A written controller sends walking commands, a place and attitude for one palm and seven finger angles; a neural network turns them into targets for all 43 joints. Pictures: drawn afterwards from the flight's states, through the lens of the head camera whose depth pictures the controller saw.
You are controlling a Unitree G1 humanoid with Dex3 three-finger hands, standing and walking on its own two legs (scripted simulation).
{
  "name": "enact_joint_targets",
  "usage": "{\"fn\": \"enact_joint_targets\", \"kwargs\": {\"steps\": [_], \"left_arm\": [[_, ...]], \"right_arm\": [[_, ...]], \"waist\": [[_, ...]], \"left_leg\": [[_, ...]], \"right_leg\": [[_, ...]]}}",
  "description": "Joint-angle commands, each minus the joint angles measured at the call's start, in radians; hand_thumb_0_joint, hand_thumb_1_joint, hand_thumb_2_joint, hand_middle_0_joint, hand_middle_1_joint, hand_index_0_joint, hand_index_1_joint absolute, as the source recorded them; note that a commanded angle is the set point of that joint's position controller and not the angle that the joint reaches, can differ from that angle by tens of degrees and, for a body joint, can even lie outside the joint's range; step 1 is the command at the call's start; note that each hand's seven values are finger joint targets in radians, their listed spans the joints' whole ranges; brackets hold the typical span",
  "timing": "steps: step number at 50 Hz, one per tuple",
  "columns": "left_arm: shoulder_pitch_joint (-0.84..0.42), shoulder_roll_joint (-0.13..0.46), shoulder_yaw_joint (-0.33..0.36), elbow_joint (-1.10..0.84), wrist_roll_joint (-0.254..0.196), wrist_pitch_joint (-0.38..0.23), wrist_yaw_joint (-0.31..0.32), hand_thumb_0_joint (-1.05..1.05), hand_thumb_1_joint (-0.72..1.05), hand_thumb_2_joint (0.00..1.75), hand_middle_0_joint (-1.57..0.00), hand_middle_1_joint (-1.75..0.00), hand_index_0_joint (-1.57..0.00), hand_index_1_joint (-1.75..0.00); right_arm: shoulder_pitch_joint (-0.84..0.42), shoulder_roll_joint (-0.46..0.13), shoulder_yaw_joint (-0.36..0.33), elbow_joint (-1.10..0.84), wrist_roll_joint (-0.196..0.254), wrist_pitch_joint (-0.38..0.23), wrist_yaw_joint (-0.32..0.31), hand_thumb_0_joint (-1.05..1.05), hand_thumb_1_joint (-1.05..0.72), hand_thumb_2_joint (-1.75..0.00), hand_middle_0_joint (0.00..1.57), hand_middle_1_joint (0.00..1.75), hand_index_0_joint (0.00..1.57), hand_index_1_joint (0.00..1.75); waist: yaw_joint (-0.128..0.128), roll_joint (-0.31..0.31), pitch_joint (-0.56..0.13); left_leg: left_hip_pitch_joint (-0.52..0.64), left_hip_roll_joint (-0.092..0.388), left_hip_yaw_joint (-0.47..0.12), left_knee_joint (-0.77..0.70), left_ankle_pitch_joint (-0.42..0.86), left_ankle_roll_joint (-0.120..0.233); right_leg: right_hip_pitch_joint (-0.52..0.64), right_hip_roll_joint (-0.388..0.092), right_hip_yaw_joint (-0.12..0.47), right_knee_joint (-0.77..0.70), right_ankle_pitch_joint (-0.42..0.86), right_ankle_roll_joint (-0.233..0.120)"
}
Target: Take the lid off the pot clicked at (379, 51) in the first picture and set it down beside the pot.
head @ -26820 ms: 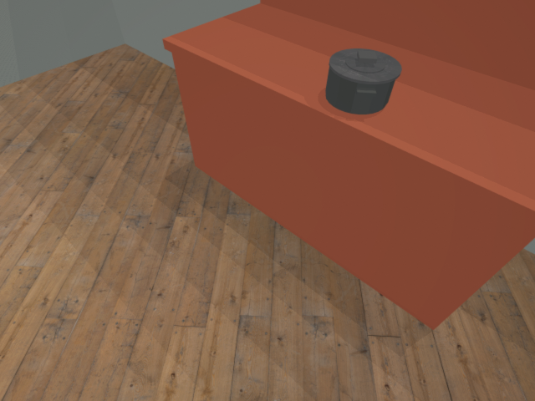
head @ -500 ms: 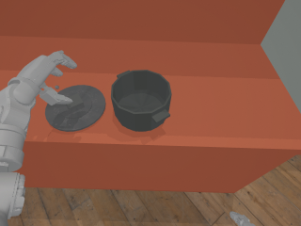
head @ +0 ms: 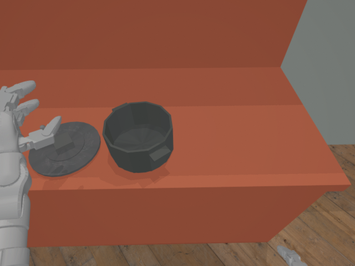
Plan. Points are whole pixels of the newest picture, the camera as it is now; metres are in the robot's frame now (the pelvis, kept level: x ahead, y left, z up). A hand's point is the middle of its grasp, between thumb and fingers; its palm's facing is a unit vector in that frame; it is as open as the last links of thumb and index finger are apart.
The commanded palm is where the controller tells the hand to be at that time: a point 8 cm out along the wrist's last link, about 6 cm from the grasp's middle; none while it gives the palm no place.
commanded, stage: draw the hand back to the body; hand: left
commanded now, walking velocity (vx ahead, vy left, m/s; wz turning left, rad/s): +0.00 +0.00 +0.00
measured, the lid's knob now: (62, 141) +0.45 +0.38 -0.03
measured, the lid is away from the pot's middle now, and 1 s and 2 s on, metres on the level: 0.24 0.24 0.24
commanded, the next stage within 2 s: step back with the hand held close in 1.20 s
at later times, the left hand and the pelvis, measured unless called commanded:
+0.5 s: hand (46, 164) +0.25 +0.25 +0.16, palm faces +0.47 -0.83 -0.30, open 7.5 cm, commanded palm +0.19 +0.28 +0.17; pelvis -0.01 -0.03 +0.00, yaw +1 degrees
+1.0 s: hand (31, 211) +0.17 +0.24 +0.16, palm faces +0.39 -0.85 -0.35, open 7.4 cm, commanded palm +0.11 +0.27 +0.17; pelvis -0.02 -0.01 +0.00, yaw +0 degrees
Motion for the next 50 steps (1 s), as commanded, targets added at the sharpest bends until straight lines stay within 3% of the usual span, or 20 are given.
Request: {"fn": "enact_joint_targets", "kwargs": {"steps": [1, 2, 4, 5, 8, 11, 17, 21, 24, 29, 34, 37, 39, 43, 50], "left_arm": [[-0.240, 0.281, 0.105, -0.266, -0.017, -0.066, 0.017, 0.00, 0.54, 0.78, -0.25, -0.53, -0.25, -0.53], [-0.213, 0.290, 0.120, -0.273, -0.020, -0.066, 0.019, 0.00, 0.56, 0.79, -0.25, -0.52, -0.25, -0.52], [-0.205, 0.260, 0.095, -0.299, -0.022, -0.068, 0.015, 0.00, 0.61, 0.81, -0.24, -0.49, -0.24, -0.49], [-0.180, 0.242, 0.086, -0.256, -0.026, -0.062, 0.015, 0.00, 0.63, 0.81, -0.24, -0.48, -0.24, -0.48], [-0.150, 0.260, 0.110, -0.291, -0.034, -0.063, 0.015, 0.00, 0.70, 0.84, -0.23, -0.43, -0.23, -0.43], [-0.139, 0.242, 0.098, -0.346, -0.036, -0.076, 0.013, 0.00, 0.77, 0.86, -0.22, -0.39, -0.22, -0.39], [-0.025, 0.204, 0.099, -0.365, -0.046, -0.082, 0.012, 0.00, 0.90, 0.90, -0.20, -0.30, -0.20, -0.30], [0.037, 0.189, 0.102, -0.452, -0.048, -0.096, 0.011, 0.00, 0.90, 0.90, -0.20, -0.30, -0.20, -0.30], [0.093, 0.163, 0.092, -0.470, -0.051, -0.099, 0.010, 0.00, 0.90, 0.90, -0.20, -0.30, -0.20, -0.30], [0.166, 0.154, 0.090, -0.587, -0.049, -0.118, 0.011, 0.00, 0.90, 0.90, -0.20, -0.30, -0.20, -0.30], [0.304, 0.116, 0.076, -0.597, -0.049, -0.113, 0.009, 0.00, 0.90, 0.90, -0.20, -0.30, -0.20, -0.30], [0.332, 0.102, 0.058, -0.672, -0.047, -0.118, 0.008, 0.00, 0.90, 0.90, -0.20, -0.30, -0.20, -0.30], [0.379, 0.114, 0.073, -0.712, -0.045, -0.121, 0.010, 0.00, 0.90, 0.90, -0.20, -0.30, -0.20, -0.30], [0.462, 0.066, 0.036, -0.748, -0.042, -0.114, 0.006, 0.00, 0.90, 0.90, -0.20, -0.30, -0.20, -0.30], [0.615, 0.052, 0.037, -0.823, -0.034, -0.106, 0.010, 0.00, 0.90, 0.90, -0.20, -0.30, -0.20, -0.30]], "right_arm": [[-0.095, -0.115, -0.039, -0.144, 0.006, -0.053, -0.012, 0.00, -0.90, -0.90, 0.20, 0.30, 0.20, 0.30], [-0.100, -0.115, -0.040, -0.145, 0.006, -0.056, -0.012, 0.00, -0.90, -0.90, 0.20, 0.30, 0.20, 0.30], [-0.117, -0.110, -0.038, -0.146, 0.009, -0.058, -0.013, 0.00, -0.90, -0.90, 0.20, 0.30, 0.20, 0.30], [-0.120, -0.108, -0.036, -0.143, 0.008, -0.057, -0.014, 0.00, -0.90, -0.90, 0.20, 0.30, 0.20, 0.30], [-0.143, -0.104, -0.034, -0.152, 0.010, -0.061, -0.018, 0.00, -0.90, -0.90, 0.20, 0.30, 0.20, 0.30], [-0.162, -0.094, -0.030, -0.158, 0.009, -0.073, -0.019, 0.00, -0.90, -0.90, 0.20, 0.30, 0.20, 0.30], [-0.181, -0.087, -0.029, -0.162, 0.003, -0.087, -0.021, 0.00, -0.90, -0.90, 0.20, 0.30, 0.20, 0.30], [-0.191, -0.078, -0.028, -0.169, -0.001, -0.101, -0.020, 0.00, -0.90, -0.90, 0.20, 0.30, 0.20, 0.30], [-0.198, -0.075, -0.029, -0.169, -0.002, -0.106, -0.021, 0.00, -0.90, -0.90, 0.20, 0.30, 0.20, 0.30], [-0.212, -0.068, -0.029, -0.179, -0.008, -0.121, -0.023, 0.00, -0.90, -0.90, 0.20, 0.30, 0.20, 0.30], [-0.208, -0.068, -0.032, -0.177, -0.014, -0.124, -0.021, 0.00, -0.90, -0.90, 0.20, 0.30, 0.20, 0.30], [-0.217, -0.063, -0.030, -0.189, -0.015, -0.128, -0.022, 0.00, -0.90, -0.90, 0.20, 0.30, 0.20, 0.30], [-0.215, -0.062, -0.030, -0.191, -0.019, -0.134, -0.021, 0.00, -0.90, -0.90, 0.20, 0.30, 0.20, 0.30], [-0.213, -0.056, -0.029, -0.195, -0.022, -0.135, -0.019, 0.00, -0.90, -0.90, 0.20, 0.30, 0.20, 0.30], [-0.212, -0.047, -0.027, -0.204, -0.030, -0.138, -0.017, 0.00, -0.90, -0.90, 0.20, 0.30, 0.20, 0.30]], "waist": [[0.006, 0.041, -0.252], [0.011, 0.010, -0.265], [0.006, 0.042, -0.242], [0.005, 0.022, -0.194], [0.014, -0.024, -0.185], [0.017, 0.045, -0.189], [0.025, -0.030, -0.147], [0.031, 0.019, -0.157], [0.030, -0.019, -0.125], [0.039, 0.030, -0.133], [0.041, -0.031, -0.102], [0.045, 0.016, -0.102], [0.047, 0.006, -0.098], [0.046, 0.016, -0.078], [0.053, 0.011, -0.050]], "left_leg": [[0.179, 0.034, -0.016, -0.008, 0.448, 0.007], [0.171, 0.031, -0.011, -0.010, 0.436, 0.009], [0.173, 0.025, -0.001, -0.010, 0.418, 0.010], [0.152, 0.021, 0.002, -0.019, 0.379, 0.010], [0.145, 0.020, 0.009, -0.022, 0.319, 0.017], [0.168, 0.016, 0.010, -0.027, 0.308, 0.014], [0.163, 0.016, 0.013, -0.039, 0.274, 0.018], [0.182, 0.017, 0.013, -0.043, 0.292, 0.015], [0.182, 0.018, 0.012, -0.046, 0.278, 0.016], [0.200, 0.019, 0.007, -0.054, 0.263, 0.014], [0.184, 0.025, 0.002, -0.058, 0.279, 0.013], [0.189, 0.027, -0.001, -0.066, 0.250, 0.010], [0.186, 0.026, -0.006, -0.064, 0.257, 0.010], [0.180, 0.032, -0.006, -0.065, 0.253, 0.005], [0.151, 0.037, -0.023, -0.076, 0.232, 0.000]], "right_leg": [[0.033, -0.027, -0.016, -0.007, 0.450, -0.025], [0.054, -0.029, -0.014, -0.005, 0.468, -0.023], [0.046, -0.033, -0.010, -0.012, 0.473, -0.021], [0.026, -0.028, -0.011, -0.018, 0.451, -0.020], [0.032, -0.035, -0.003, -0.032, 0.422, -0.014], [0.032, -0.038, 0.000, -0.041, 0.402, -0.014], [0.021, -0.039, 0.004, -0.062, 0.365, -0.008], [0.032, -0.042, 0.005, -0.063, 0.380, -0.010], [0.013, -0.039, 0.001, -0.077, 0.349, -0.009], [0.014, -0.041, 0.005, -0.086, 0.310, -0.013], [0.009, -0.038, -0.004, -0.083, 0.317, -0.013], [-0.001, -0.038, -0.005, -0.089, 0.267, -0.015], [0.002, -0.038, -0.005, -0.087, 0.272, -0.017], [-0.014, -0.038, -0.008, -0.088, 0.257, -0.018], [-0.022, -0.032, -0.018, -0.085, 0.216, -0.024]]}}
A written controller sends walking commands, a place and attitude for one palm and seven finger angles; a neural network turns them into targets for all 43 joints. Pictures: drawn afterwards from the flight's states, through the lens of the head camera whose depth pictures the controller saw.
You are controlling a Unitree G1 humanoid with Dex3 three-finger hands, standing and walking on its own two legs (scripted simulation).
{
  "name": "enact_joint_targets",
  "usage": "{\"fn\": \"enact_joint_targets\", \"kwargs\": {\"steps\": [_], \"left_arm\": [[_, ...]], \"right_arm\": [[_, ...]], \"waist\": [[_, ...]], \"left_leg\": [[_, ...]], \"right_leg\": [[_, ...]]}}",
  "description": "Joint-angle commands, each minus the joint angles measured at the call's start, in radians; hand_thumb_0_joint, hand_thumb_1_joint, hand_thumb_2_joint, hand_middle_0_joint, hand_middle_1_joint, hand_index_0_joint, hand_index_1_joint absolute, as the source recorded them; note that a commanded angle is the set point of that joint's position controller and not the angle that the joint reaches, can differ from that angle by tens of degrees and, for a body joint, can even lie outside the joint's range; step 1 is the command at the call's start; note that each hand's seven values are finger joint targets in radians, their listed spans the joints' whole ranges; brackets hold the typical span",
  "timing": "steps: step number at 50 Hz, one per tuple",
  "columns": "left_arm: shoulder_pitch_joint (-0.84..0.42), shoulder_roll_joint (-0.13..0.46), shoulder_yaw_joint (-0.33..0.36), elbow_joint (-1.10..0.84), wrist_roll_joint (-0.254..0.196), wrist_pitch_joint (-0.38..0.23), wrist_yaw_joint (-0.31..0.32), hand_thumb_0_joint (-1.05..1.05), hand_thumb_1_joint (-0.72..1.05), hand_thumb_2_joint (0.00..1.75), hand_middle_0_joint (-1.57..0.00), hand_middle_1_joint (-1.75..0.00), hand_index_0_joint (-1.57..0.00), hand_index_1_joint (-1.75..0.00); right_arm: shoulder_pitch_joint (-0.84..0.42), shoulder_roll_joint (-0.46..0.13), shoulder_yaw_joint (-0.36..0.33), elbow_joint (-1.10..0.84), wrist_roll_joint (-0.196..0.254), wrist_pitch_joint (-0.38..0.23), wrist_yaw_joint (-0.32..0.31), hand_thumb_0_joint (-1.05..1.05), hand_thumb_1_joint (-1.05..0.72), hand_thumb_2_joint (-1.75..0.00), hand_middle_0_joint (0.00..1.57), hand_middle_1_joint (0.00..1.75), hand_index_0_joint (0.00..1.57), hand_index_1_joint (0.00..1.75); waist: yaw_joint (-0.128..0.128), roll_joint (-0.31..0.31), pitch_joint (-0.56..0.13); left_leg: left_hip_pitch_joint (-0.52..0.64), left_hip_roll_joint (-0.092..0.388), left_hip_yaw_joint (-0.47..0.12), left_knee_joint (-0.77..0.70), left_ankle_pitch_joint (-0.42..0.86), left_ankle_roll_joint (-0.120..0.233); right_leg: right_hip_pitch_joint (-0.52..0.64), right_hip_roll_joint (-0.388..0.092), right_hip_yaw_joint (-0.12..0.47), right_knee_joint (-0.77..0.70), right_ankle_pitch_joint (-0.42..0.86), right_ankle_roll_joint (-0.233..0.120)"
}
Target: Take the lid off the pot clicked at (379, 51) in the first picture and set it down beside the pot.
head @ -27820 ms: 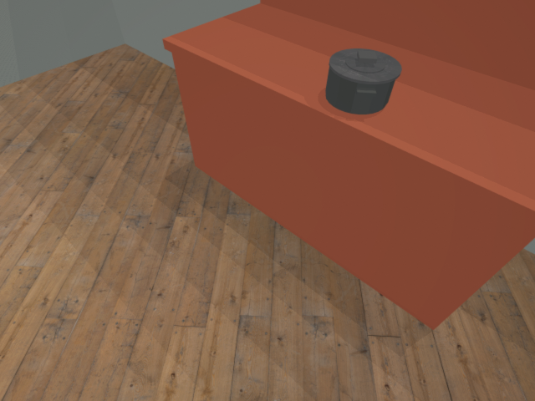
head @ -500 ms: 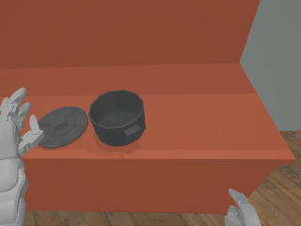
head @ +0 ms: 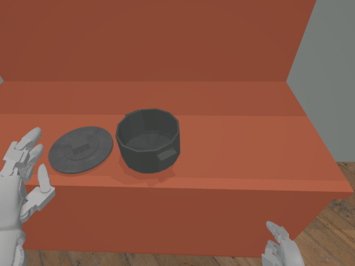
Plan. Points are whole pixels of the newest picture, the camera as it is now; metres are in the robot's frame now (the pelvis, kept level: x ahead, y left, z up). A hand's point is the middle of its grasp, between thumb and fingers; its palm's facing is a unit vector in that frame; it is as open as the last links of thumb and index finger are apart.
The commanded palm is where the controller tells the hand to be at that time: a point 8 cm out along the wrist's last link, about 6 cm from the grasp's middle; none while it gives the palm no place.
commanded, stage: draw the hand back to the body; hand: left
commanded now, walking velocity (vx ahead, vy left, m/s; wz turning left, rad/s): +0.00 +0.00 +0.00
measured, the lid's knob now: (79, 142) +0.47 +0.39 -0.03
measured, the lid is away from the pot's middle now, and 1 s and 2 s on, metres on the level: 0.24 0.24 0.24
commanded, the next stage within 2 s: step back with the hand held close in 0.20 s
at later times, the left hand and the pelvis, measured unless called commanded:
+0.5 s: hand (27, 191) +0.18 +0.28 +0.16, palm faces +0.36 -0.84 -0.40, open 7.4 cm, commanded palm +0.12 +0.31 +0.17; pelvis -0.02 +0.03 +0.00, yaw -2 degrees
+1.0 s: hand (16, 222) +0.14 +0.27 +0.15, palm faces +0.31 -0.83 -0.47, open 7.4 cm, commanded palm +0.07 +0.32 +0.17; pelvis -0.07 +0.04 -0.02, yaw -2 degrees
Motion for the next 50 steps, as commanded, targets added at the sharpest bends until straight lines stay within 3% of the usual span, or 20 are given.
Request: {"fn": "enact_joint_targets", "kwargs": {"steps": [1, 3, 5, 9, 15, 16, 17, 18, 20, 22, 27, 29, 33, 35, 39, 42, 44, 47, 49, 50], "left_arm": [[-0.020, 0.165, 0.097, -0.255, -0.003, -0.061, 0.012, 0.00, 0.90, 0.90, -0.20, -0.30, -0.20, -0.30], [-0.016, 0.179, 0.110, -0.280, -0.001, -0.059, 0.017, 0.00, 0.90, 0.90, -0.20, -0.30, -0.20, -0.30], [-0.063, 0.191, 0.110, -0.330, 0.010, -0.064, 0.024, 0.00, 0.90, 0.90, -0.20, -0.30, -0.20, -0.30], [-0.036, 0.156, 0.081, -0.304, 0.009, -0.049, 0.024, 0.00, 0.90, 0.90, -0.20, -0.30, -0.20, -0.30], [-0.041, 0.167, 0.096, -0.308, 0.016, -0.045, 0.031, 0.00, 0.90, 0.90, -0.20, -0.30, -0.20, -0.30], [-0.222, 0.358, 0.294, -0.439, 0.013, -0.101, 0.037, 0.00, 0.90, 0.90, -0.20, -0.30, -0.20, -0.30], [-0.141, 0.291, 0.252, -0.315, 0.014, -0.116, 0.028, 0.00, 0.90, 0.90, -0.20, -0.30, -0.20, -0.30], [-0.059, 0.227, 0.205, -0.256, 0.019, -0.112, 0.016, 0.00, 0.90, 0.90, -0.20, -0.30, -0.20, -0.30], [-0.018, 0.174, 0.150, -0.274, 0.024, -0.130, 0.000, 0.00, 0.90, 0.90, -0.20, -0.30, -0.20, -0.30], [0.053, 0.154, 0.131, -0.295, 0.028, -0.134, -0.006, 0.00, 0.90, 0.90, -0.20, -0.30, -0.20, -0.30], [0.157, 0.222, 0.212, -0.416, 0.037, -0.151, 0.004, 0.00, 0.90, 0.90, -0.20, -0.30, -0.20, -0.30], [0.176, 0.264, 0.254, -0.473, 0.037, -0.158, 0.013, 0.00, 0.90, 0.90, -0.20, -0.30, -0.20, -0.30], [0.214, 0.238, 0.243, -0.496, 0.033, -0.155, 0.022, 0.00, 0.90, 0.90, -0.20, -0.30, -0.20, -0.30], [0.201, 0.226, 0.237, -0.489, 0.031, -0.153, 0.026, 0.00, 0.90, 0.90, -0.20, -0.30, -0.20, -0.30], [0.165, 0.219, 0.230, -0.457, 0.037, -0.148, 0.030, 0.00, 0.90, 0.90, -0.20, -0.30, -0.20, -0.30], [0.146, 0.202, 0.219, -0.416, 0.039, -0.146, 0.033, 0.00, 0.90, 0.90, -0.20, -0.30, -0.20, -0.30], [0.135, 0.234, 0.246, -0.432, 0.048, -0.154, 0.041, 0.00, 0.90, 0.90, -0.20, -0.30, -0.20, -0.30], [0.138, 0.217, 0.227, -0.420, 0.044, -0.163, 0.044, 0.00, 0.90, 0.90, -0.20, -0.30, -0.20, -0.30], [0.144, 0.247, 0.243, -0.444, 0.044, -0.174, 0.054, 0.00, 0.90, 0.90, -0.20, -0.30, -0.20, -0.30], [0.146, 0.226, 0.221, -0.442, 0.039, -0.178, 0.054, 0.00, 0.90, 0.90, -0.20, -0.30, -0.20, -0.30]], "right_arm": [[-0.149, -0.094, -0.033, -0.181, 0.002, -0.051, -0.003, 0.00, -0.90, -0.90, 0.20, 0.30, 0.20, 0.30], [-0.148, -0.093, -0.033, -0.181, 0.001, -0.052, -0.005, 0.00, -0.90, -0.90, 0.20, 0.30, 0.20, 0.30], [-0.147, -0.095, -0.031, -0.182, -0.002, -0.058, -0.007, 0.00, -0.90, -0.90, 0.20, 0.30, 0.20, 0.30], [-0.142, -0.094, -0.030, -0.183, 0.000, -0.053, -0.006, 0.00, -0.90, -0.90, 0.20, 0.30, 0.20, 0.30], [-0.145, -0.094, -0.024, -0.183, -0.007, -0.055, -0.005, 0.00, -0.90, -0.90, 0.20, 0.30, 0.20, 0.30], [-0.133, -0.103, -0.024, -0.231, 0.002, -0.039, -0.006, 0.00, -0.90, -0.90, 0.20, 0.30, 0.20, 0.30], [-0.116, -0.087, -0.023, -0.192, -0.010, -0.033, -0.005, 0.00, -0.90, -0.90, 0.20, 0.30, 0.20, 0.30], [-0.103, -0.091, -0.035, -0.190, -0.008, -0.028, 0.002, 0.00, -0.90, -0.90, 0.20, 0.30, 0.20, 0.30], [-0.112, -0.100, -0.038, -0.207, -0.010, -0.023, 0.013, 0.00, -0.90, -0.90, 0.20, 0.30, 0.20, 0.30], [-0.098, -0.107, -0.046, -0.224, -0.006, -0.017, 0.018, 0.00, -0.90, -0.90, 0.20, 0.30, 0.20, 0.30], [-0.082, -0.105, -0.064, -0.266, -0.003, -0.004, 0.024, 0.00, -0.90, -0.90, 0.20, 0.30, 0.20, 0.30], [-0.080, -0.107, -0.071, -0.277, -0.001, -0.001, 0.023, 0.00, -0.90, -0.90, 0.20, 0.30, 0.20, 0.30], [-0.048, -0.097, -0.079, -0.276, -0.008, -0.014, 0.023, 0.00, -0.90, -0.90, 0.20, 0.30, 0.20, 0.30], [-0.033, -0.099, -0.079, -0.264, -0.012, -0.026, 0.021, 0.00, -0.90, -0.90, 0.20, 0.30, 0.20, 0.30], [-0.019, -0.111, -0.084, -0.259, -0.003, -0.038, 0.017, 0.00, -0.90, -0.90, 0.20, 0.30, 0.20, 0.30], [-0.027, -0.112, -0.080, -0.276, 0.006, -0.041, 0.009, 0.00, -0.90, -0.90, 0.20, 0.30, 0.20, 0.30], [-0.028, -0.113, -0.081, -0.287, 0.012, -0.045, 0.004, 0.00, -0.90, -0.90, 0.20, 0.30, 0.20, 0.30], [-0.017, -0.097, -0.077, -0.290, 0.014, -0.048, -0.001, 0.00, -0.90, -0.90, 0.20, 0.30, 0.20, 0.30], [-0.003, -0.092, -0.082, -0.281, 0.008, -0.051, -0.003, 0.00, -0.90, -0.90, 0.20, 0.30, 0.20, 0.30], [0.000, -0.084, -0.078, -0.272, 0.003, -0.050, -0.004, 0.00, -0.90, -0.90, 0.20, 0.30, 0.20, 0.30]], "waist": [[0.002, -0.024, -0.054], [0.002, -0.020, -0.050], [-0.002, 0.032, -0.065], [-0.006, -0.014, -0.037], [0.002, 0.013, -0.031], [-0.007, -0.021, 0.049], [-0.016, -0.148, 0.075], [-0.024, -0.186, 0.054], [-0.029, -0.069, 0.010], [-0.027, -0.006, -0.046], [-0.024, -0.007, -0.157], [-0.026, 0.031, -0.185], [-0.029, 0.135, -0.147], [-0.033, 0.101, -0.125], [-0.043, 0.005, -0.095], [-0.047, 0.014, -0.037], [-0.049, -0.009, -0.041], [-0.057, -0.096, -0.017], [-0.066, -0.142, -0.037], [-0.071, -0.160, -0.036]], "left_leg": [[0.063, 0.032, -0.024, -0.051, 0.189, 0.010], [0.056, 0.030, -0.027, -0.051, 0.182, 0.011], [0.065, 0.030, -0.033, -0.052, 0.180, 0.008], [0.053, 0.037, -0.048, -0.063, 0.166, 0.003], [0.025, 0.037, -0.061, -0.076, 0.140, -0.002], [-0.049, 0.057, -0.059, -0.065, 0.033, 0.032], [-0.067, 0.044, -0.071, -0.036, 0.017, 0.037], [-0.041, 0.047, -0.065, -0.010, 0.040, 0.035], [-0.041, 0.058, -0.058, -0.012, 0.068, 0.038], [-0.044, 0.082, -0.068, -0.027, 0.128, 0.043], [-0.074, 0.136, -0.112, -0.023, 0.317, 0.058], [-0.072, 0.156, -0.133, -0.020, 0.402, 0.061], [-0.080, 0.216, -0.154, -0.036, 0.484, 0.072], [-0.098, 0.227, -0.166, -0.024, 0.483, 0.075], [-0.195, 0.219, -0.158, -0.012, 0.285, 0.067], [-0.369, 0.208, -0.156, -0.057, -0.103, 0.067], [-0.453, 0.182, -0.154, -0.047, -0.276, 0.067], [-0.447, 0.117, -0.124, 0.042, -0.370, 0.049], [-0.370, 0.075, -0.112, 0.138, -0.331, 0.033], [-0.331, 0.057, -0.105, 0.182, -0.294, 0.026]], "right_leg": [[-0.105, -0.042, -0.012, -0.060, 0.171, -0.010], [-0.105, -0.042, -0.011, -0.060, 0.167, -0.012], [-0.108, -0.040, -0.011, -0.056, 0.156, -0.016], [-0.116, -0.035, -0.017, -0.051, 0.132, -0.016], [-0.108, -0.032, -0.021, -0.041, 0.113, -0.020], [-0.157, -0.074, 0.106, -0.073, 0.177, -0.010], [-0.173, -0.095, 0.114, -0.089, 0.174, -0.008], [-0.187, -0.112, 0.141, -0.088, 0.192, -0.009], [-0.173, -0.122, 0.125, -0.050, 0.220, -0.003], [-0.144, -0.117, 0.093, 0.010, 0.258, 0.010], [-0.109, -0.096, 0.042, 0.133, 0.267, 0.030], [-0.121, -0.090, 0.034, 0.179, 0.212, 0.033], [-0.202, -0.083, 0.009, 0.253, -0.068, 0.038], [-0.207, -0.087, 0.008, 0.247, -0.089, 0.034], [-0.155, -0.101, 0.001, 0.217, -0.034, 0.033], [-0.119, -0.106, 0.000, 0.256, -0.047, 0.028], [-0.079, -0.113, 0.019, 0.253, 0.000, 0.022], [-0.180, -0.154, 0.079, 0.158, -0.058, 0.002], [-0.271, -0.209, 0.161, 0.063, -0.118, -0.033], [-0.314, -0.234, 0.188, 0.034, -0.120, -0.050]]}}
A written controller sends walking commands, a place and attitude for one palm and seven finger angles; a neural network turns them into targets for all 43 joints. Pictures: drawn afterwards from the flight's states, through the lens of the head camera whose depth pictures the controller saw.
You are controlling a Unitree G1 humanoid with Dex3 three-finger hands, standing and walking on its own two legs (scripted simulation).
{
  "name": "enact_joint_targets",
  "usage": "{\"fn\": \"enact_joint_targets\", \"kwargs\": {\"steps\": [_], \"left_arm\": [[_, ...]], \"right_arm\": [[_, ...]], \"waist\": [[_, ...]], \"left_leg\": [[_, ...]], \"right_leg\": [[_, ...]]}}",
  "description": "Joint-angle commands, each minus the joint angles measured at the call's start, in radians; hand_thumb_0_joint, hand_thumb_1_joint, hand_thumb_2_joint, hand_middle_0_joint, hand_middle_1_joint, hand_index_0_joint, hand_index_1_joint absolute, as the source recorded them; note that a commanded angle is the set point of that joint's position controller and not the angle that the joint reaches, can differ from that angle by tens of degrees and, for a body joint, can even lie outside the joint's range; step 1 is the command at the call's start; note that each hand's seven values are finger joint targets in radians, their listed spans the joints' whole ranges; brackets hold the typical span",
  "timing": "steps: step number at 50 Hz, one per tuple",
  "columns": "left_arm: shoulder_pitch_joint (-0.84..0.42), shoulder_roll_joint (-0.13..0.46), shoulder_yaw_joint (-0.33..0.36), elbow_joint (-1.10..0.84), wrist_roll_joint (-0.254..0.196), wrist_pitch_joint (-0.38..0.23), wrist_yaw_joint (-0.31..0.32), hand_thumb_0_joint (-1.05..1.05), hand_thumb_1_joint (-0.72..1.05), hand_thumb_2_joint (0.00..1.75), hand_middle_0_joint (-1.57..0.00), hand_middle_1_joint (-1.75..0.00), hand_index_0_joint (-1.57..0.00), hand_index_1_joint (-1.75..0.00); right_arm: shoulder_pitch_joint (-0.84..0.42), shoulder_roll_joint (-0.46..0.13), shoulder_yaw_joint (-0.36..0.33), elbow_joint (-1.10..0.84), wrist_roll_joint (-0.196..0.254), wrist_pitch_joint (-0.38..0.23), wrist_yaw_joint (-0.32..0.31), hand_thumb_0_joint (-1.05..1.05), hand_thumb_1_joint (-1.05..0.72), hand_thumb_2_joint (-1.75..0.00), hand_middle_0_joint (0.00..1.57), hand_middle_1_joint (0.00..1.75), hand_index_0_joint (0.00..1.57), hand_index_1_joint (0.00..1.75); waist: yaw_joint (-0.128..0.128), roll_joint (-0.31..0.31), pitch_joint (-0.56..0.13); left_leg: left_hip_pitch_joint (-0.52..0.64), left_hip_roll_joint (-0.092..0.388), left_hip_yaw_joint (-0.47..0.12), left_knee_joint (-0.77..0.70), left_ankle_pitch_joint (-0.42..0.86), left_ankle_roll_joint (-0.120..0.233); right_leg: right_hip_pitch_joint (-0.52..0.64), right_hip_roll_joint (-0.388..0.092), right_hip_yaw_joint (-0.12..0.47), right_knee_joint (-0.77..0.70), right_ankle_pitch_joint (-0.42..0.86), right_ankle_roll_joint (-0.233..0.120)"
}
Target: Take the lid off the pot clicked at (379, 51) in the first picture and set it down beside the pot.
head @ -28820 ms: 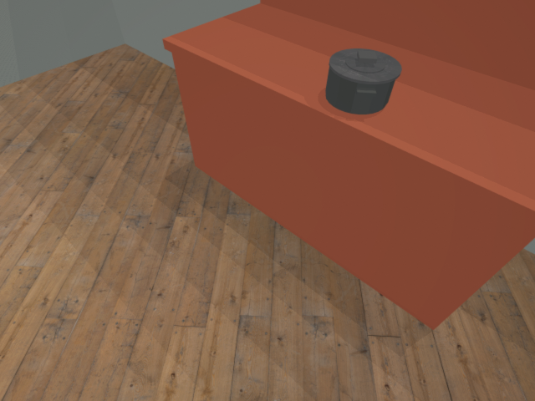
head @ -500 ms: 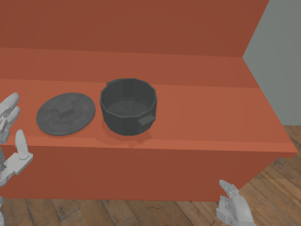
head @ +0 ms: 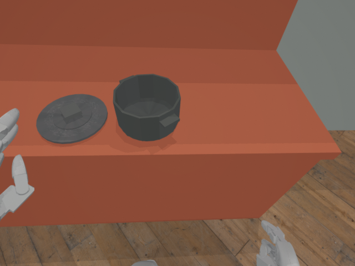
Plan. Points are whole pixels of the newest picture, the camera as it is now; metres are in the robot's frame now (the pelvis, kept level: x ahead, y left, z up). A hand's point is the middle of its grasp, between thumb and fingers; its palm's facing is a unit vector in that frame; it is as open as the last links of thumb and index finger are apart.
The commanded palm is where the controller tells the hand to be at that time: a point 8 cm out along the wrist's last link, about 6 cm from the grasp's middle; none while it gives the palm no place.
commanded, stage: step back with the hand held close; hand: left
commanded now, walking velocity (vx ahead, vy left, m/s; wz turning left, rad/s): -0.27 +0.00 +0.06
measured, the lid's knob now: (70, 111) +0.52 +0.36 -0.01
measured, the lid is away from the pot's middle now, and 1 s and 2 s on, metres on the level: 0.24 0.24 0.24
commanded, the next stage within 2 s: stop stepping back and stand still in 0.84 s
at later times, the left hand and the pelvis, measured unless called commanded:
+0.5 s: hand (18, 229) +0.14 +0.22 +0.18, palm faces +0.25 -0.84 -0.48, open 7.4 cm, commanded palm +0.08 +0.28 +0.19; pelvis -0.06 +0.00 +0.00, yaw -1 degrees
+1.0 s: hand out of the picture +0.07 +0.23 +0.17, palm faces +0.23 -0.86 -0.46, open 7.4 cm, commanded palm -0.02 +0.28 +0.19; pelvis -0.15 +0.00 +0.00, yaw -1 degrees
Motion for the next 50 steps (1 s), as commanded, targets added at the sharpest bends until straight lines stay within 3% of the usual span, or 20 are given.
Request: {"fn": "enact_joint_targets", "kwargs": {"steps": [1, 4, 8, 11, 15, 21, 24, 27, 29, 30, 33, 35, 36, 37, 41, 46, 47, 48, 49, 50], "left_arm": [[-0.001, 0.165, 0.105, -0.232, -0.016, -0.082, 0.030, 0.00, 0.90, 0.90, -0.20, -0.30, -0.20, -0.30], [0.008, 0.189, 0.127, -0.256, -0.012, -0.095, 0.044, 0.00, 0.90, 0.90, -0.20, -0.30, -0.20, -0.30], [-0.010, 0.177, 0.147, -0.255, 0.012, -0.108, 0.043, 0.00, 0.90, 0.90, -0.20, -0.30, -0.20, -0.30], [0.005, 0.159, 0.124, -0.252, -0.008, -0.105, 0.037, 0.00, 0.90, 0.90, -0.20, -0.30, -0.20, -0.30], [0.009, 0.142, 0.082, -0.234, -0.014, -0.108, 0.016, 0.00, 0.90, 0.90, -0.20, -0.30, -0.20, -0.30], [0.043, 0.165, 0.116, -0.249, -0.023, -0.095, 0.004, 0.00, 0.90, 0.90, -0.20, -0.30, -0.20, -0.30], [0.061, 0.197, 0.144, -0.240, -0.023, -0.090, 0.005, 0.00, 0.90, 0.90, -0.20, -0.30, -0.20, -0.30], [0.007, 0.193, 0.114, -0.236, -0.020, -0.098, 0.018, 0.00, 0.90, 0.90, -0.20, -0.30, -0.20, -0.30], [-0.023, 0.183, 0.104, -0.217, -0.015, -0.094, 0.033, 0.00, 0.90, 0.90, -0.20, -0.30, -0.20, -0.30], [-0.058, 0.171, 0.079, -0.225, -0.017, -0.089, 0.035, 0.00, 0.90, 0.90, -0.20, -0.30, -0.20, -0.30], [-0.092, 0.171, 0.071, -0.218, -0.012, -0.092, 0.046, 0.00, 0.90, 0.90, -0.20, -0.30, -0.20, -0.30], [-0.080, 0.173, 0.094, -0.267, -0.007, -0.117, 0.054, 0.00, 0.90, 0.90, -0.20, -0.30, -0.20, -0.30], [-0.079, 0.179, 0.090, -0.282, -0.006, -0.129, 0.049, 0.00, 0.90, 0.90, -0.20, -0.30, -0.20, -0.30], [-0.054, 0.187, 0.105, -0.287, -0.011, -0.128, 0.040, 0.00, 0.90, 0.90, -0.20, -0.30, -0.20, -0.30], [0.018, 0.145, 0.106, -0.324, -0.029, -0.099, 0.040, 0.00, 0.90, 0.90, -0.20, -0.30, -0.20, -0.30], [0.048, 0.164, 0.103, -0.279, -0.025, -0.093, 0.022, 0.00, 0.90, 0.90, -0.20, -0.30, -0.20, -0.30], [-0.185, -0.089, -0.283, 0.619, 0.090, 0.150, -0.097, 0.00, 0.90, 0.90, -0.20, -0.30, -0.20, -0.30], [-0.260, 0.234, 0.101, -0.524, -0.035, -0.038, -0.031, 0.00, 0.90, 0.90, -0.20, -0.30, -0.20, -0.30], [-0.066, 0.368, 0.239, -0.335, -0.016, -0.091, 0.002, 0.00, 0.90, 0.90, -0.20, -0.30, -0.20, -0.30], [0.102, 0.299, 0.231, -0.230, -0.034, -0.073, 0.008, 0.00, 0.90, 0.90, -0.20, -0.30, -0.20, -0.30]], "right_arm": [[-0.067, -0.134, -0.070, -0.157, -0.002, -0.059, -0.015, 0.00, -0.90, -0.90, 0.20, 0.30, 0.20, 0.30], [-0.080, -0.137, -0.069, -0.158, -0.001, -0.061, -0.021, 0.00, -0.90, -0.90, 0.20, 0.30, 0.20, 0.30], [-0.097, -0.147, -0.068, -0.172, -0.006, -0.085, -0.023, 0.00, -0.90, -0.90, 0.20, 0.30, 0.20, 0.30], [-0.071, -0.134, -0.074, -0.140, -0.016, -0.100, -0.015, 0.00, -0.90, -0.90, 0.20, 0.30, 0.20, 0.30], [-0.075, -0.147, -0.063, -0.112, -0.025, -0.100, -0.001, 0.00, -0.90, -0.90, 0.20, 0.30, 0.20, 0.30], [-0.107, -0.147, -0.070, -0.151, -0.017, -0.073, 0.006, 0.00, -0.90, -0.90, 0.20, 0.30, 0.20, 0.30], [-0.112, -0.142, -0.074, -0.166, -0.012, -0.055, 0.002, 0.00, -0.90, -0.90, 0.20, 0.30, 0.20, 0.30], [-0.081, -0.128, -0.085, -0.146, -0.013, -0.054, -0.003, 0.00, -0.90, -0.90, 0.20, 0.30, 0.20, 0.30], [-0.061, -0.099, -0.079, -0.110, -0.014, -0.043, 0.007, 0.00, -0.90, -0.90, 0.20, 0.30, 0.20, 0.30], [-0.077, -0.087, -0.072, -0.107, -0.009, -0.035, 0.007, 0.00, -0.90, -0.90, 0.20, 0.30, 0.20, 0.30], [-0.094, -0.105, -0.061, -0.104, -0.005, -0.043, -0.007, 0.00, -0.90, -0.90, 0.20, 0.30, 0.20, 0.30], [-0.107, -0.152, -0.073, -0.118, -0.013, -0.062, -0.020, 0.00, -0.90, -0.90, 0.20, 0.30, 0.20, 0.30], [-0.110, -0.133, -0.078, -0.120, -0.016, -0.085, -0.013, 0.00, -0.90, -0.90, 0.20, 0.30, 0.20, 0.30], [-0.095, -0.125, -0.078, -0.108, -0.028, -0.106, -0.004, 0.00, -0.90, -0.90, 0.20, 0.30, 0.20, 0.30], [-0.060, -0.122, -0.102, -0.070, -0.022, -0.122, 0.026, 0.00, -0.90, -0.90, 0.20, 0.30, 0.20, 0.30], [-0.083, -0.131, -0.087, -0.086, -0.031, -0.123, 0.029, 0.00, -0.90, -0.90, 0.20, 0.30, 0.20, 0.30], [-0.084, -0.287, -0.134, 0.141, -0.041, -0.052, 0.033, 0.00, -0.90, -0.90, 0.20, 0.30, 0.20, 0.30], [-0.174, -0.087, -0.105, -0.167, 0.011, -0.088, 0.036, 0.00, -0.90, -0.90, 0.20, 0.30, 0.20, 0.30], [-0.105, -0.133, -0.087, -0.131, -0.008, -0.092, -0.003, 0.00, -0.90, -0.90, 0.20, 0.30, 0.20, 0.30], [-0.099, -0.105, -0.078, -0.132, -0.007, -0.070, -0.002, 0.00, -0.90, -0.90, 0.20, 0.30, 0.20, 0.30]], "waist": [[-0.020, -0.083, -0.104], [-0.016, 0.004, -0.130], [-0.002, 0.240, -0.103], [0.003, 0.143, -0.136], [0.007, 0.129, -0.193], [0.012, 0.142, -0.207], [0.003, 0.037, -0.166], [-0.019, -0.117, -0.101], [-0.034, -0.209, -0.161], [-0.042, -0.214, -0.148], [-0.049, -0.108, -0.067], [-0.035, 0.237, -0.037], [-0.033, 0.341, -0.079], [-0.030, 0.320, -0.137], [-0.010, 0.196, -0.233], [-0.006, 0.201, -0.225], [-0.074, 0.102, -0.143], [0.017, 0.051, -0.270], [-0.018, -0.099, -0.195], [-0.014, -0.116, -0.167]], "left_leg": [[-0.007, 0.065, -0.158, -0.072, -0.199, -0.033], [-0.004, 0.105, -0.206, -0.179, -0.132, -0.025], [-0.255, 0.276, -0.352, -0.476, -0.313, 0.036], [0.003, 0.277, -0.315, -0.352, 0.119, 0.032], [0.172, 0.262, -0.282, -0.264, 0.457, 0.010], [0.017, 0.241, -0.239, -0.341, 0.018, -0.002], [-0.125, 0.168, -0.186, -0.295, -0.302, -0.032], [-0.014, 0.047, -0.123, 0.055, -0.268, -0.074], [0.079, 0.001, -0.095, 0.292, -0.129, -0.085], [0.066, 0.025, -0.124, 0.303, -0.146, -0.080], [0.066, 0.055, -0.134, -0.019, -0.121, -0.063], [-0.100, 0.220, -0.354, -0.386, -0.083, 0.023], [-0.087, 0.315, -0.418, -0.441, 0.029, 0.056], [-0.096, 0.354, -0.470, -0.504, -0.080, 0.061], [0.230, 0.296, -0.299, -0.283, 0.590, 0.053], [0.149, 0.265, -0.300, -0.298, 0.317, 0.011], [0.056, 0.221, -0.362, -0.001, 0.564, -0.004], [0.170, 0.196, -0.219, -0.197, -0.013, -0.043], [0.007, 0.114, -0.217, -0.170, -0.256, -0.046], [-0.033, 0.059, -0.119, -0.046, -0.283, -0.070]], "right_leg": [[-0.027, -0.186, 0.232, -0.221, -0.064, -0.123], [0.009, -0.133, 0.147, -0.134, 0.004, -0.096], [0.209, 0.013, 0.034, 0.185, -0.110, -0.026], [0.050, 0.002, 0.047, 0.095, -0.184, -0.031], [0.075, 0.003, 0.042, -0.115, -0.054, -0.029], [0.166, 0.020, 0.019, -0.058, -0.078, -0.037], [0.172, -0.024, 0.044, -0.110, -0.093, -0.066], [-0.147, -0.208, 0.266, -0.310, -0.343, -0.161], [-0.183, -0.334, 0.336, -0.344, -0.058, -0.209], [-0.163, -0.336, 0.281, -0.302, 0.043, -0.203], [-0.153, -0.241, 0.161, -0.188, -0.008, -0.123], [-0.043, -0.017, 0.040, 0.108, -0.041, -0.044], [-0.058, 0.048, 0.041, 0.280, -0.226, -0.033], [-0.043, 0.062, 0.096, 0.451, -0.308, -0.036], [-0.138, 0.046, 0.110, 0.270, -0.258, -0.022], [0.063, 0.051, 0.052, -0.044, -0.086, -0.026], [-0.004, -0.067, 0.090, -0.084, 0.055, -0.014], [0.123, 0.017, 0.037, -0.194, 0.044, -0.017], [0.131, -0.002, 0.033, -0.240, -0.063, -0.065], [0.060, -0.117, 0.124, -0.257, -0.174, -0.117]]}}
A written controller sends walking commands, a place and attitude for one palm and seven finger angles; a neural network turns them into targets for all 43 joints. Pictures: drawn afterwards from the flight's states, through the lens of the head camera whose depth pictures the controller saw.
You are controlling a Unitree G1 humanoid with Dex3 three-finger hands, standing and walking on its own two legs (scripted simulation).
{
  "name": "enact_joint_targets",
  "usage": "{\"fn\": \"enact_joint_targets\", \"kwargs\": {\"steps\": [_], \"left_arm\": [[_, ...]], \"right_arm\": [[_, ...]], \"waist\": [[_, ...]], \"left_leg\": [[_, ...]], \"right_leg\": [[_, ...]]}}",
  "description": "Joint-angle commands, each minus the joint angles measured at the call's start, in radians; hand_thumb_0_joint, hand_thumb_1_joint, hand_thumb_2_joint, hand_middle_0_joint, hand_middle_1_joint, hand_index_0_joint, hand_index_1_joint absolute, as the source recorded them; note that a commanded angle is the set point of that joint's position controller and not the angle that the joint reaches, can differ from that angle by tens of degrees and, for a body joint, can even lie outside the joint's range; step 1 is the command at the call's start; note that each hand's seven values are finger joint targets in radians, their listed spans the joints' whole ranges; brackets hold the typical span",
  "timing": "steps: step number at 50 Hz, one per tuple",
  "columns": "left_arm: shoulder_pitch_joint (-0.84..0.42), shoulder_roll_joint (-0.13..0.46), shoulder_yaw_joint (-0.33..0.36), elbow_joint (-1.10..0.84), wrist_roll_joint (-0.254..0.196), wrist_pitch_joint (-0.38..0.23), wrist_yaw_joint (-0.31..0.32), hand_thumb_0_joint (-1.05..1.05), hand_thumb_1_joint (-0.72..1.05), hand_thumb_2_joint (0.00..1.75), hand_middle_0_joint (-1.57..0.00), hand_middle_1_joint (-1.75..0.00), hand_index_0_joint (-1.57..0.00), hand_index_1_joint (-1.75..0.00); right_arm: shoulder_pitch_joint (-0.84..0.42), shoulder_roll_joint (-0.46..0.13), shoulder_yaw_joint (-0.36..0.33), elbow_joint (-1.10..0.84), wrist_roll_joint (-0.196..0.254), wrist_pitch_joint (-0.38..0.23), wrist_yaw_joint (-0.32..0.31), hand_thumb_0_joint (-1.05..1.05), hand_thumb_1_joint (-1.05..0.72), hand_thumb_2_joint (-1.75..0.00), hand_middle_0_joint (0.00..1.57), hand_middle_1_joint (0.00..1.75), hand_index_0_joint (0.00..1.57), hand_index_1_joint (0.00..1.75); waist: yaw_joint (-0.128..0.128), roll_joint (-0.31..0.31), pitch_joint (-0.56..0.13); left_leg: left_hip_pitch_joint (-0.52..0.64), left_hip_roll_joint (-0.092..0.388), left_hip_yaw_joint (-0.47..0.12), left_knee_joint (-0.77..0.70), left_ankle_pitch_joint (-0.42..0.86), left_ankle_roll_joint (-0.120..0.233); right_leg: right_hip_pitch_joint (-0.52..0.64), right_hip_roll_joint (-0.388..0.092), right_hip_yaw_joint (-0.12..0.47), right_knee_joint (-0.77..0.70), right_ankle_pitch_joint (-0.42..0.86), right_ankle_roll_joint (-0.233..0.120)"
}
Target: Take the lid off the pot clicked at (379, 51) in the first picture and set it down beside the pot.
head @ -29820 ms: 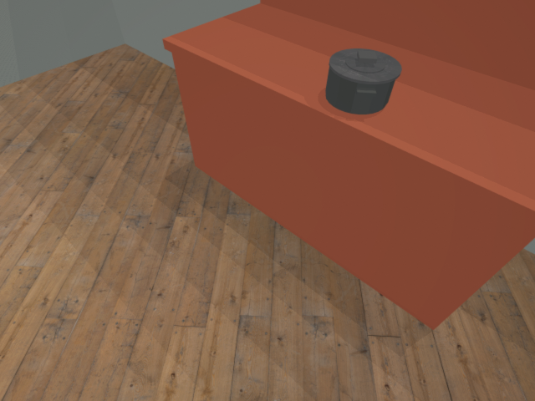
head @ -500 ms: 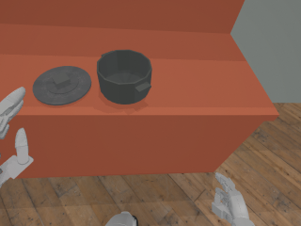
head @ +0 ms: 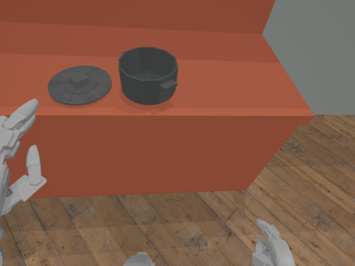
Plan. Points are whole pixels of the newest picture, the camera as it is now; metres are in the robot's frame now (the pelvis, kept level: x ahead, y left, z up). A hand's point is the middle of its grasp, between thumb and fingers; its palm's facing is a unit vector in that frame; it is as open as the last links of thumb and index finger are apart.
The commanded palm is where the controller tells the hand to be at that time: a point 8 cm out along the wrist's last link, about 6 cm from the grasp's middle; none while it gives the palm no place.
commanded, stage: stop stepping back and stand still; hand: left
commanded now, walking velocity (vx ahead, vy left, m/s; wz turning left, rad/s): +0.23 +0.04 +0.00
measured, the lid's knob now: (78, 78) +0.67 +0.37 -0.01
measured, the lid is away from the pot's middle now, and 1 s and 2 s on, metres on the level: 0.24 0.24 0.24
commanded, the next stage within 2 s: let the arm hang, fingers relaxed in 1.92 s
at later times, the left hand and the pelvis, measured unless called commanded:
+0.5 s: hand out of the picture +0.11 +0.26 +0.17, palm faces +0.33 -0.86 -0.39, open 7.4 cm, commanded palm +0.07 +0.31 +0.19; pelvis -0.06 +0.02 +0.01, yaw +1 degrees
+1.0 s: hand out of the picture +0.04 +0.21 -0.16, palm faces +0.03 -0.99 -0.16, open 7.4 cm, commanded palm none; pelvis -0.05 +0.04 +0.00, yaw +1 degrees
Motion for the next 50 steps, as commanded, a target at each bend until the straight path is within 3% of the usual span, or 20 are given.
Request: {"fn": "enact_joint_targets", "kwargs": {"steps": [1, 4, 6, 8, 10, 16, 19, 20, 24, 26, 28, 30, 33, 36, 37, 38, 40, 43, 46, 50], "left_arm": [[0.186, 0.176, 0.205, -0.257, -0.047, -0.100, 0.034, 0.00, 0.90, 0.90, -0.20, -0.30, -0.20, -0.30], [0.132, 0.146, 0.181, -0.299, -0.043, -0.077, 0.055, 0.00, 0.90, 0.90, -0.20, -0.30, -0.20, -0.30], [0.066, 0.111, 0.142, -0.247, -0.031, -0.070, 0.071, 0.00, 0.90, 0.90, -0.20, -0.30, -0.20, -0.30], [0.015, 0.097, 0.143, -0.217, -0.027, -0.094, 0.084, 0.00, 0.90, 0.90, -0.20, -0.30, -0.20, -0.30], [-0.015, 0.123, 0.155, -0.181, -0.022, -0.096, 0.079, 0.00, 0.90, 0.90, -0.20, -0.30, -0.20, -0.30], [0.128, 0.083, 0.086, -0.187, -0.009, -0.067, 0.044, 0.00, 0.90, 0.90, -0.20, -0.30, -0.20, -0.30], [0.069, 0.142, 0.112, -0.186, 0.006, -0.069, 0.038, 0.00, 0.90, 0.90, -0.20, -0.30, -0.20, -0.30], [0.011, 0.130, 0.101, -0.208, -0.007, -0.063, 0.040, 0.00, 0.90, 0.90, -0.20, -0.30, -0.20, -0.30], [-0.064, 0.103, 0.080, -0.179, -0.007, -0.052, 0.051, 0.00, 0.90, 0.90, -0.20, -0.30, -0.20, -0.30], [-0.054, 0.094, 0.088, -0.158, -0.003, -0.063, 0.070, 0.00, 0.90, 0.90, -0.20, -0.30, -0.20, -0.30], [-0.081, 0.108, 0.093, -0.240, -0.004, -0.079, 0.079, 0.00, 0.90, 0.90, -0.20, -0.30, -0.20, -0.30], [-0.006, 0.103, 0.105, -0.182, -0.024, -0.063, 0.062, 0.00, 0.90, 0.90, -0.20, -0.30, -0.20, -0.30], [0.123, 0.090, 0.097, -0.224, -0.019, -0.051, 0.061, 0.00, 0.90, 0.90, -0.20, -0.30, -0.20, -0.30], [0.165, 0.115, 0.124, -0.244, -0.010, -0.052, 0.064, 0.00, 0.90, 0.90, -0.20, -0.30, -0.20, -0.30], [-0.022, -0.139, -0.223, 0.681, 0.113, 0.121, -0.039, 0.00, 0.90, 0.90, -0.20, -0.30, -0.20, -0.30], [-0.017, -0.130, -0.240, 0.728, 0.098, 0.177, -0.056, 0.00, 0.90, 0.90, -0.20, -0.30, -0.20, -0.30], [-0.123, -0.134, -0.265, 0.789, 0.084, 0.194, -0.080, 0.00, 0.90, 0.90, -0.20, -0.30, -0.20, -0.30], [-0.211, -0.146, -0.274, 0.959, 0.079, 0.207, -0.071, 0.00, 0.90, 0.90, -0.20, -0.30, -0.20, -0.30], [-0.285, -0.151, -0.291, 1.155, 0.063, 0.221, -0.068, 0.00, 0.90, 0.90, -0.20, -0.30, -0.20, -0.30], [-0.217, -0.116, -0.306, 1.401, 0.055, 0.204, -0.066, 0.00, 0.90, 0.90, -0.20, -0.30, -0.20, -0.30]], "right_arm": [[-0.038, -0.126, -0.061, -0.209, 0.030, -0.006, -0.034, 0.00, -0.90, -0.90, 0.20, 0.30, 0.20, 0.30], [-0.078, -0.118, -0.059, -0.217, 0.040, 0.032, -0.030, 0.00, -0.90, -0.90, 0.20, 0.30, 0.20, 0.30], [-0.078, -0.134, -0.040, -0.216, 0.035, 0.033, -0.048, 0.00, -0.90, -0.90, 0.20, 0.30, 0.20, 0.30], [-0.060, -0.178, -0.037, -0.212, 0.037, -0.012, -0.059, 0.00, -0.90, -0.90, 0.20, 0.30, 0.20, 0.30], [-0.062, -0.154, -0.042, -0.192, 0.034, -0.041, -0.056, 0.00, -0.90, -0.90, 0.20, 0.30, 0.20, 0.30], [-0.057, -0.151, -0.034, -0.187, 0.017, -0.046, -0.021, 0.00, -0.90, -0.90, 0.20, 0.30, 0.20, 0.30], [-0.037, -0.151, -0.044, -0.174, 0.005, -0.013, -0.025, 0.00, -0.90, -0.90, 0.20, 0.30, 0.20, 0.30], [-0.038, -0.153, -0.060, -0.162, 0.019, -0.013, -0.029, 0.00, -0.90, -0.90, 0.20, 0.30, 0.20, 0.30], [-0.066, -0.127, -0.033, -0.160, 0.019, 0.008, -0.045, 0.00, -0.90, -0.90, 0.20, 0.30, 0.20, 0.30], [-0.055, -0.137, -0.019, -0.151, 0.017, -0.016, -0.064, 0.00, -0.90, -0.90, 0.20, 0.30, 0.20, 0.30], [-0.058, -0.156, -0.026, -0.174, 0.022, -0.045, -0.060, 0.00, -0.90, -0.90, 0.20, 0.30, 0.20, 0.30], [-0.061, -0.120, -0.024, -0.168, 0.019, -0.064, -0.048, 0.00, -0.90, -0.90, 0.20, 0.30, 0.20, 0.30], [-0.065, -0.130, -0.021, -0.161, 0.018, -0.068, -0.024, 0.00, -0.90, -0.90, 0.20, 0.30, 0.20, 0.30], [-0.066, -0.150, -0.019, -0.167, 0.008, -0.059, -0.027, 0.00, -0.90, -0.90, 0.20, 0.30, 0.20, 0.30], [-0.047, -0.271, -0.096, 0.080, -0.005, -0.033, 0.009, 0.00, -0.90, -0.90, 0.20, 0.30, 0.20, 0.30], [0.025, -0.191, -0.095, 0.042, 0.008, 0.032, 0.015, 0.00, -0.90, -0.90, 0.20, 0.30, 0.20, 0.30], [0.056, -0.176, -0.078, 0.027, 0.008, 0.080, 0.014, 0.00, -0.90, -0.90, 0.20, 0.30, 0.20, 0.30], [0.044, -0.199, -0.073, 0.052, -0.025, 0.102, 0.002, 0.00, -0.90, -0.90, 0.20, 0.30, 0.20, 0.30], [0.029, -0.219, -0.064, 0.115, -0.034, 0.115, -0.018, 0.00, -0.90, -0.90, 0.20, 0.30, 0.20, 0.30], [0.007, -0.164, -0.046, 0.188, -0.013, 0.119, -0.023, 0.00, -0.90, -0.90, 0.20, 0.30, 0.20, 0.30]], "waist": [[-0.005, -0.185, -0.189], [-0.036, -0.127, -0.156], [-0.043, -0.005, -0.003], [-0.030, 0.270, 0.044], [-0.013, 0.302, -0.024], [0.023, 0.139, -0.104], [0.004, -0.128, -0.117], [0.006, -0.231, -0.078], [-0.026, -0.060, 0.059], [-0.021, 0.104, 0.026], [0.000, 0.262, -0.071], [-0.007, 0.226, -0.030], [0.014, 0.100, -0.050], [0.017, 0.154, -0.095], [-0.023, 0.013, -0.093], [-0.022, -0.046, -0.181], [-0.025, -0.097, -0.147], [0.001, -0.159, -0.128], [0.012, 0.136, -0.023], [0.056, 0.079, -0.040]], "left_leg": [[0.137, -0.079, 0.010, 0.233, -0.301, -0.053], [0.213, -0.033, -0.051, 0.438, -0.261, -0.032], [0.205, 0.013, -0.099, 0.045, -0.310, -0.004], [0.023, 0.130, -0.346, -0.396, -0.507, 0.062], [-0.065, 0.186, -0.465, -0.548, -0.696, 0.069], [0.022, 0.086, -0.223, -0.366, -0.446, 0.032], [0.081, -0.076, -0.011, 0.168, -0.261, -0.007], [0.085, -0.086, -0.033, 0.329, -0.277, -0.023], [0.205, 0.011, -0.074, 0.129, -0.275, 0.009], [0.278, 0.004, -0.068, -0.249, -0.303, 0.033], [0.315, 0.180, -0.341, -0.378, -0.220, 0.104], [0.211, 0.241, -0.522, -0.508, -0.486, 0.147], [0.225, 0.203, -0.348, -0.415, -0.183, 0.117], [0.188, 0.145, -0.223, -0.344, -0.137, 0.064], [0.104, 0.055, -0.163, -0.049, 0.159, 0.031], [0.140, 0.047, -0.061, 0.010, 0.056, -0.004], [0.110, 0.044, -0.139, -0.030, -0.113, 0.027], [0.127, 0.076, -0.254, -0.073, 0.074, 0.083], [0.130, 0.147, -0.396, -0.284, 0.069, 0.134], [0.050, 0.042, -0.202, -0.197, 0.000, 0.058]], "right_leg": [[-0.094, -0.250, 0.187, -0.215, -0.130, -0.158], [-0.290, -0.310, 0.202, -0.189, -0.093, -0.174], [-0.351, -0.188, 0.068, -0.077, -0.224, -0.084], [-0.184, 0.034, -0.044, 0.222, -0.185, -0.015], [-0.101, 0.071, 0.016, 0.489, -0.219, -0.008], [0.176, 0.044, -0.006, -0.064, -0.112, -0.038], [0.053, -0.173, 0.234, -0.307, -0.069, -0.131], [-0.112, -0.289, 0.416, -0.396, -0.396, -0.201], [-0.288, -0.277, 0.297, -0.308, -0.348, -0.181], [-0.190, -0.120, 0.119, -0.101, -0.279, -0.110], [-0.153, 0.057, -0.028, 0.243, -0.135, -0.024], [-0.195, 0.033, 0.054, 0.402, -0.199, -0.018], [-0.094, -0.009, 0.046, 0.183, -0.142, -0.024], [0.104, 0.025, -0.019, -0.064, -0.014, -0.024], [0.038, -0.094, 0.028, 0.014, 0.329, -0.061], [0.045, -0.137, 0.037, 0.046, 0.373, -0.083], [-0.059, -0.133, 0.013, 0.035, 0.076, -0.097], [-0.047, -0.063, 0.006, 0.120, 0.058, -0.077], [-0.086, 0.003, 0.008, 0.214, -0.077, -0.036], [0.128, -0.050, 0.088, -0.020, 0.061, -0.058]]}}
